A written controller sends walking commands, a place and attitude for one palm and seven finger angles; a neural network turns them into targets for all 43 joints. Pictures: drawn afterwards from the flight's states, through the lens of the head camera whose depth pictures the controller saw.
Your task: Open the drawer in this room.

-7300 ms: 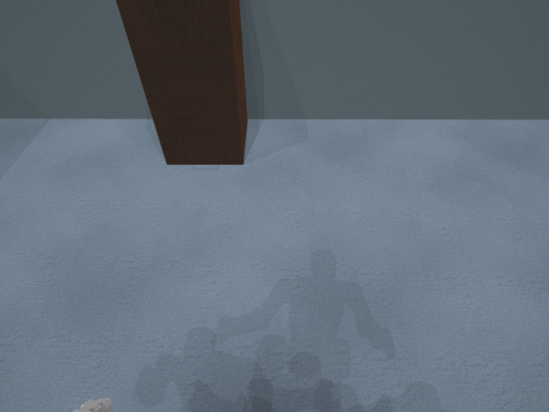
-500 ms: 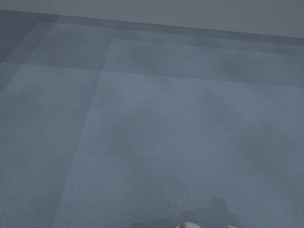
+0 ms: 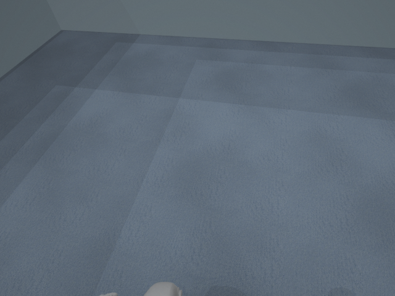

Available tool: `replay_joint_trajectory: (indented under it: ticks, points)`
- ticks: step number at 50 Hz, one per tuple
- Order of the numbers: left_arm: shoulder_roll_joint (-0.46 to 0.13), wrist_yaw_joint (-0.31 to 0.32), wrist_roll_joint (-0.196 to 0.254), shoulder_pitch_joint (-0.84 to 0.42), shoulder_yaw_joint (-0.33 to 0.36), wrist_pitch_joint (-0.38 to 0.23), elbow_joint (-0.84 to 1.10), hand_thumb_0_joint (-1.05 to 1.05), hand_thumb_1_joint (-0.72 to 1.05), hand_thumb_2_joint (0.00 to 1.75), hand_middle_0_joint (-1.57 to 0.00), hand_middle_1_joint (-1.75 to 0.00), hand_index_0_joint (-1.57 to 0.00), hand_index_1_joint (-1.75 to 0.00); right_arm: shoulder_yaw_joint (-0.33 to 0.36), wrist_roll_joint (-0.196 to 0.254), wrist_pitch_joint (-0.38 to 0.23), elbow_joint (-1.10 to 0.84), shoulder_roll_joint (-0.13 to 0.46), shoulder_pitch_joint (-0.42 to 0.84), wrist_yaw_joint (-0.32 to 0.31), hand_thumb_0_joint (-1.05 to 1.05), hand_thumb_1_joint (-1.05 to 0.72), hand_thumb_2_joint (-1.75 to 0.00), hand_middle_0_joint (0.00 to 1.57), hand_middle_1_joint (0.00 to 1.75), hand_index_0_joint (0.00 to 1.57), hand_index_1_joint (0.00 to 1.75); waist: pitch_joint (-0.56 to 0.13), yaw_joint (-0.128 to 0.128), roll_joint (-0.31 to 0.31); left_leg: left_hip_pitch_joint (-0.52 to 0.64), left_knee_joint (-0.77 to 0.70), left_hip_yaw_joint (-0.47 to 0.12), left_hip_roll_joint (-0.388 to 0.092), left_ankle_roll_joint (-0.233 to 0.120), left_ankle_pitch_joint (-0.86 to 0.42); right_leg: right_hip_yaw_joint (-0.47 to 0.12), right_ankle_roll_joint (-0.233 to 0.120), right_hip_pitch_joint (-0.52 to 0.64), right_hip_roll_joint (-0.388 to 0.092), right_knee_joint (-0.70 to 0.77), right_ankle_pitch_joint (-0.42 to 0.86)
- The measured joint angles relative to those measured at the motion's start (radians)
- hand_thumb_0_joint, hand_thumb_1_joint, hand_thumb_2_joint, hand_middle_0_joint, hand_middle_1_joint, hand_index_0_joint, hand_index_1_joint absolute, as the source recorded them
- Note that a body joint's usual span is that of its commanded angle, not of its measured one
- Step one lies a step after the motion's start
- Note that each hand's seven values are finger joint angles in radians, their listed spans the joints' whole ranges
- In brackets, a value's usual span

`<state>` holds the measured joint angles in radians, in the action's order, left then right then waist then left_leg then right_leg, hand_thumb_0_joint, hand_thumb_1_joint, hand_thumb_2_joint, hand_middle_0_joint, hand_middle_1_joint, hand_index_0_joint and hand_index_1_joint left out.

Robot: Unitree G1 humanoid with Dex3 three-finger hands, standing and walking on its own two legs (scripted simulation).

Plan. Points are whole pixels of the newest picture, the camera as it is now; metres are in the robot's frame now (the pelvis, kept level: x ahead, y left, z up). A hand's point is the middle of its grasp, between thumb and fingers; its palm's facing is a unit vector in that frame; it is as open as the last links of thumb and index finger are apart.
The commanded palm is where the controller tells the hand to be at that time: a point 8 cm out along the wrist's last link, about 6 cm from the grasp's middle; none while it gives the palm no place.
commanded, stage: turn or walk to find it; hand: left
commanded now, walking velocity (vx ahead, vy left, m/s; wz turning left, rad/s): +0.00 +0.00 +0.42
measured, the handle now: out of the picture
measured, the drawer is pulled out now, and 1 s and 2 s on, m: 0.00 0.00 0.00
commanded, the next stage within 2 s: none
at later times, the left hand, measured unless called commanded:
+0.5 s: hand out of the picture -0.03 +0.29 -0.18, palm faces +0.25 -0.94 -0.23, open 7.4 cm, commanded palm none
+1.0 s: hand out of the picture +0.01 +0.23 -0.14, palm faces +0.39 -0.88 -0.28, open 7.4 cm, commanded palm none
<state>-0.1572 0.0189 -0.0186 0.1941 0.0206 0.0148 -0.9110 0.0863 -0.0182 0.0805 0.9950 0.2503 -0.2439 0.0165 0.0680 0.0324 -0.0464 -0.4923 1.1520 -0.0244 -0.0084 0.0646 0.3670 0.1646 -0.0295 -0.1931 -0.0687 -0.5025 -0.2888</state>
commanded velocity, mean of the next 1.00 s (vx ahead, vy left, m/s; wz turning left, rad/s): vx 0.00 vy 0.00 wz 0.42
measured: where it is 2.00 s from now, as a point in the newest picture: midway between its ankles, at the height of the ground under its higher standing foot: outside the picture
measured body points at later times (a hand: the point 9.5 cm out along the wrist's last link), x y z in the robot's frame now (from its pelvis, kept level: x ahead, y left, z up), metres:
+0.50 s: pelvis -0.02 +0.07 +0.00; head +0.00 +0.11 +0.45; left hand -0.04 +0.34 -0.16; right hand +0.13 -0.15 -0.12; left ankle -0.04 +0.14 -0.74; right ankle -0.02 -0.10 -0.65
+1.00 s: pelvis -0.02 +0.01 +0.00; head +0.01 -0.02 +0.45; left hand -0.01 +0.27 -0.12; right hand +0.08 -0.22 -0.17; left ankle -0.08 +0.13 -0.67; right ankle +0.01 -0.08 -0.74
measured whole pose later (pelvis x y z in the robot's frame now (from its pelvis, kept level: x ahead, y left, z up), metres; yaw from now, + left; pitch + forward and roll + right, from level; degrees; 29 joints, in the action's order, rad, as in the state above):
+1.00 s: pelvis -0.02 +0.01 +0.00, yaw +25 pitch -1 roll +2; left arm -0.16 0.02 -0.01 0.14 0.02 0.02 -0.90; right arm 0.08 -0.02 0.08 1.00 0.24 -0.28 0.01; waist 0.06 0.05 -0.06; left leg -0.46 1.04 -0.06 0.06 0.03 0.42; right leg 0.09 -0.04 -0.21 -0.03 -0.51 -0.29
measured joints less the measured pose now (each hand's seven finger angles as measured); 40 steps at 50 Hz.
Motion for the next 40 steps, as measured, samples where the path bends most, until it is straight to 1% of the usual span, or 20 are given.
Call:
replay_joint_trajectory:
  ticks: [2,4,9,11,12,13,14,15,16,17,18,20,22,24,28,32,37,40]
  points:
    - [0.000,-0.001,-0.002,0.011,0.000,-0.002,-0.007,0.01,0.90,0.90,-0.20,-0.30,-0.20,-0.30,-0.002,0.001,0.004,0.007,0.000,0.004,0.000,0.01,-0.91,-0.90,0.20,0.29,0.20,0.30,0.004,-0.006,0.009,0.018,-0.028,0.006,-0.017,0.009,0.011,0.019,0.002,0.003,-0.011,0.002,0.000]
    - [-0.005,0.000,-0.005,0.022,0.003,-0.003,-0.014,0.01,0.91,0.90,-0.21,-0.30,-0.20,-0.30,-0.006,0.002,0.007,0.012,0.000,0.014,-0.001,0.01,-0.91,-0.90,0.19,0.29,0.20,0.30,0.008,-0.015,0.019,0.045,-0.087,0.016,-0.030,0.013,0.036,0.036,0.006,0.002,-0.023,-0.001,-0.002]
    - [-0.035,-0.004,-0.013,0.048,0.012,0.001,-0.036,0.01,0.91,0.90,-0.21,-0.30,-0.20,-0.30,-0.020,0.010,0.001,0.008,-0.007,0.064,-0.002,0.01,-0.91,-0.90,0.19,0.29,0.20,0.30,0.022,-0.047,0.048,0.133,-0.296,0.061,-0.035,0.003,0.088,0.073,0.026,-0.017,-0.056,-0.033,-0.012]
    - [-0.052,-0.005,-0.013,0.059,0.018,0.006,-0.049,0.01,0.91,0.90,-0.21,-0.30,-0.20,-0.30,-0.026,0.013,-0.008,-0.005,-0.011,0.087,-0.003,0.01,-0.91,-0.90,0.19,0.29,0.20,0.30,0.025,-0.056,0.060,0.177,-0.400,0.083,-0.029,-0.006,0.067,0.087,0.041,-0.030,-0.069,-0.059,-0.022]
    - [-0.062,-0.005,-0.011,0.065,0.022,0.009,-0.056,0.01,0.91,0.90,-0.21,-0.30,-0.20,-0.30,-0.029,0.013,-0.015,-0.014,-0.012,0.096,-0.003,0.01,-0.91,-0.90,0.19,0.29,0.20,0.30,0.024,-0.058,0.065,0.206,-0.471,0.096,-0.026,-0.011,0.026,0.095,0.050,-0.039,-0.077,-0.080,-0.030]
    - [-0.071,-0.006,-0.007,0.073,0.026,0.015,-0.060,0.01,0.90,0.90,-0.21,-0.30,-0.20,-0.30,-0.031,0.012,-0.025,-0.024,-0.011,0.102,-0.001,0.01,-0.91,-0.90,0.19,0.29,0.20,0.30,0.019,-0.059,0.067,0.234,-0.545,0.104,-0.025,-0.024,-0.037,0.102,0.061,-0.053,-0.085,-0.111,-0.044]
    - [-0.085,-0.007,-0.003,0.074,0.032,0.024,-0.066,0.01,0.90,0.90,-0.21,-0.30,-0.20,-0.30,-0.032,0.010,-0.035,-0.031,-0.018,0.113,-0.001,0.01,-0.91,-0.90,0.19,0.29,0.20,0.30,0.023,-0.062,0.087,0.231,-0.545,0.108,-0.010,-0.050,-0.051,0.084,0.072,-0.076,-0.098,-0.162,-0.070]
    - [-0.097,-0.005,-0.002,0.073,0.036,0.036,-0.072,0.01,0.91,0.90,-0.20,-0.30,-0.20,-0.30,-0.035,0.008,-0.042,-0.038,-0.025,0.121,-0.001,0.01,-0.91,-0.90,0.19,0.29,0.20,0.30,0.027,-0.069,0.101,0.226,-0.531,0.112,-0.001,-0.078,-0.039,0.046,0.080,-0.106,-0.095,-0.236,-0.142]
    - [-0.104,-0.002,-0.002,0.072,0.038,0.049,-0.079,0.01,0.91,0.90,-0.20,-0.30,-0.20,-0.30,-0.038,0.007,-0.049,-0.045,-0.030,0.125,-0.003,0.01,-0.91,-0.90,0.19,0.29,0.20,0.30,0.025,-0.073,0.104,0.225,-0.527,0.111,0.002,-0.099,-0.027,0.008,0.085,-0.138,-0.080,-0.318,-0.200]
    - [-0.109,-0.001,-0.002,0.069,0.041,0.060,-0.086,0.01,0.91,0.90,-0.20,-0.30,-0.20,-0.30,-0.041,0.006,-0.053,-0.050,-0.033,0.127,-0.007,0.01,-0.91,-0.90,0.19,0.29,0.20,0.30,0.022,-0.073,0.101,0.229,-0.536,0.106,0.003,-0.113,-0.025,-0.024,0.089,-0.169,-0.064,-0.398,-0.222]
    - [-0.112,-0.002,-0.002,0.063,0.043,0.065,-0.091,0.01,0.91,0.90,-0.20,-0.30,-0.20,-0.30,-0.044,0.005,-0.056,-0.055,-0.037,0.127,-0.012,0.01,-0.91,-0.90,0.20,0.29,0.20,0.30,0.019,-0.071,0.098,0.237,-0.555,0.100,0.005,-0.121,-0.031,-0.048,0.092,-0.195,-0.052,-0.465,-0.213]
    - [-0.117,-0.007,-0.002,0.050,0.046,0.063,-0.092,0.01,0.91,0.90,-0.20,-0.30,-0.20,-0.30,-0.051,0.005,-0.059,-0.057,-0.043,0.126,-0.019,0.01,-0.91,-0.90,0.20,0.29,0.20,0.30,0.017,-0.071,0.094,0.258,-0.608,0.086,0.013,-0.124,-0.063,-0.081,0.100,-0.233,-0.039,-0.554,-0.163]
    - [-0.117,-0.011,-0.001,0.038,0.046,0.056,-0.085,0.01,0.91,0.90,-0.20,-0.30,-0.20,-0.30,-0.056,0.007,-0.062,-0.057,-0.047,0.120,-0.022,0.01,-0.91,-0.90,0.20,0.30,0.20,0.30,0.013,-0.071,0.089,0.276,-0.658,0.074,0.023,-0.132,-0.094,-0.102,0.108,-0.255,-0.035,-0.588,-0.120]
    - [-0.115,-0.012,-0.001,0.026,0.045,0.051,-0.074,0.01,0.91,0.90,-0.20,-0.30,-0.20,-0.30,-0.058,0.009,-0.064,-0.055,-0.052,0.111,-0.023,0.01,-0.91,-0.90,0.20,0.30,0.20,0.30,0.007,-0.068,0.084,0.288,-0.696,0.060,0.032,-0.139,-0.118,-0.117,0.116,-0.263,-0.033,-0.592,-0.095]
    - [-0.108,-0.010,0.000,-0.006,0.042,0.047,-0.056,0.01,0.91,0.90,-0.20,-0.30,-0.20,-0.30,-0.058,0.009,-0.066,-0.052,-0.062,0.083,-0.023,0.01,-0.91,-0.90,0.20,0.30,0.20,0.30,0.000,-0.054,0.078,0.297,-0.733,0.031,0.052,-0.145,-0.145,-0.139,0.128,-0.257,-0.027,-0.558,-0.084]
    - [-0.094,-0.007,0.002,-0.043,0.039,0.048,-0.039,0.01,0.91,0.90,-0.20,-0.30,-0.20,-0.30,-0.054,0.005,-0.062,-0.043,-0.068,0.047,-0.023,0.01,-0.91,-0.90,0.20,0.30,0.20,0.30,-0.003,-0.032,0.070,0.290,-0.738,0.000,0.070,-0.145,-0.158,-0.150,0.130,-0.237,-0.014,-0.502,-0.102]
    - [-0.069,-0.005,0.006,-0.088,0.031,0.047,-0.016,0.01,0.91,0.90,-0.20,-0.30,-0.20,-0.30,-0.044,-0.001,-0.053,-0.026,-0.063,0.002,-0.024,0.01,-0.90,-0.90,0.20,0.30,0.20,0.30,-0.003,-0.001,0.050,0.267,-0.724,-0.040,0.086,-0.133,-0.165,-0.156,0.118,-0.201,0.015,-0.396,-0.142]
    - [-0.052,-0.003,0.011,-0.108,0.023,0.040,0.001,0.01,0.91,0.90,-0.20,-0.30,-0.20,-0.30,-0.037,-0.003,-0.045,-0.016,-0.053,-0.021,-0.024,0.01,-0.91,-0.90,0.20,0.30,0.20,0.30,-0.003,0.015,0.032,0.247,-0.706,-0.065,0.093,-0.119,-0.165,-0.156,0.104,-0.162,0.037,-0.294,-0.141]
